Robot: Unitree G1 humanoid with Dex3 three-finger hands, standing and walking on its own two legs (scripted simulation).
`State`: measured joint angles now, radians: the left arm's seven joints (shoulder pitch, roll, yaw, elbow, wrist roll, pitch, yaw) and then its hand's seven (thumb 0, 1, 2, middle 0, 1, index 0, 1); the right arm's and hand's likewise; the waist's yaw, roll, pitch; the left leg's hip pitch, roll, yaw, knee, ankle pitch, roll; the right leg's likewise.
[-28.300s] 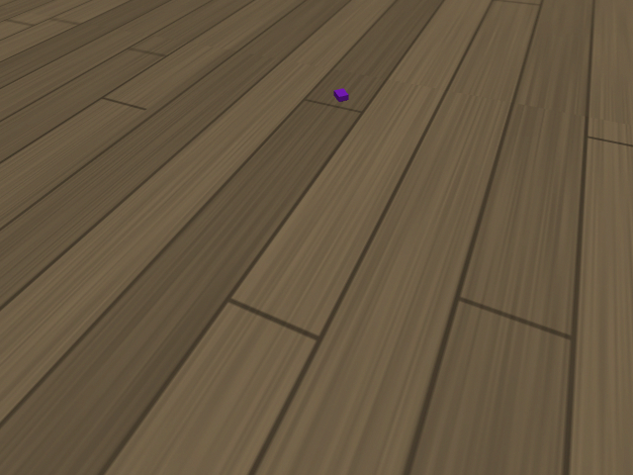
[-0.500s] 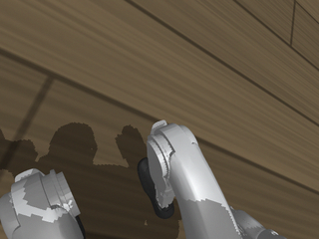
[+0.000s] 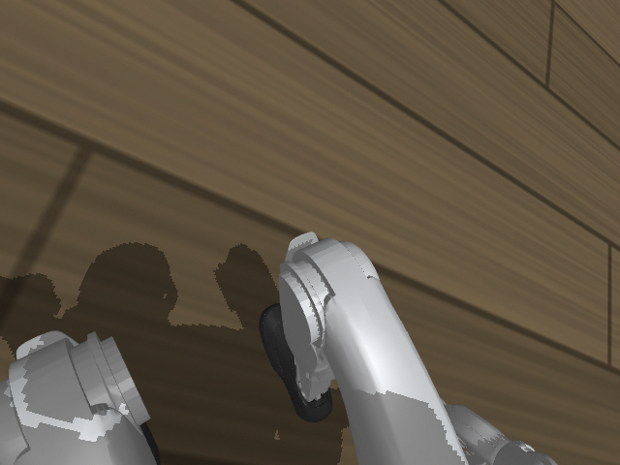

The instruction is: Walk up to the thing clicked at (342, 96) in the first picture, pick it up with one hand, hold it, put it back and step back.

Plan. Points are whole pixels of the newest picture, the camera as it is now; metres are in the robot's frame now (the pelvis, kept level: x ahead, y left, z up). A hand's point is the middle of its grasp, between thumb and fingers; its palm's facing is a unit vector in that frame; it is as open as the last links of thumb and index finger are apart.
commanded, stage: open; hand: left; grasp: from above
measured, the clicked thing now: out of the picture +0.45 +0.31 -0.28
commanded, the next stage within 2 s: withdraw in 0.58 s
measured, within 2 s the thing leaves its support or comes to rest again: neither
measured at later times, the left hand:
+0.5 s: hand out of the picture +0.44 +0.29 -0.25, palm faces -0.47 -0.15 -0.87, open 12.5 cm
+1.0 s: hand out of the picture +0.47 +0.32 -0.20, palm faces -0.32 -0.12 -0.94, open 13.4 cm
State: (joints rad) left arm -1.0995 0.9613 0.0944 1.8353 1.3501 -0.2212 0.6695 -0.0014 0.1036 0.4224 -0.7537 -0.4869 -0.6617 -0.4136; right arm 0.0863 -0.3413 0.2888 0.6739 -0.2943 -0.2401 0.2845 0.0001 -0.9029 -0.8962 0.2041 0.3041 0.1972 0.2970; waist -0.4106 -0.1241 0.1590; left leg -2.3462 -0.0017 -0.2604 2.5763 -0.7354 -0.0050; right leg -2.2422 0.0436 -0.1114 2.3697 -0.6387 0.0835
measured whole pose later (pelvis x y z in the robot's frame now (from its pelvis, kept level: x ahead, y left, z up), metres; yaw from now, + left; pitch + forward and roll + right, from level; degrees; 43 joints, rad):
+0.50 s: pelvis +0.00 +0.00 +0.00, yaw +0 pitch +27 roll -14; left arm -1.09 0.98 0.10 1.82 1.33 -0.23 0.66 0.00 -0.23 0.75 -0.48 -0.88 -0.33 -0.75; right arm 0.09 -0.35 0.29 0.67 -0.29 -0.25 0.28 0.00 -0.90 -0.90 0.20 0.30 0.20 0.30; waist -0.41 -0.13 0.18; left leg -2.33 0.00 -0.27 2.57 -0.74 -0.02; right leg -2.23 0.04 -0.12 2.36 -0.64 0.09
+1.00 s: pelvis +0.01 +0.00 +0.01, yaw +1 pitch +32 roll -14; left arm -0.99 0.87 0.11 1.50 1.26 -0.14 0.58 0.00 -0.38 0.87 -0.22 -0.86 -0.21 -0.86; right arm 0.16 -0.33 0.20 0.70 -0.23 -0.21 0.32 0.00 -0.91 -0.90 0.20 0.30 0.20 0.30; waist -0.35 -0.06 0.06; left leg -2.35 0.00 -0.25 2.53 -0.75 -0.02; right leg -2.26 0.03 -0.11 2.34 -0.66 0.06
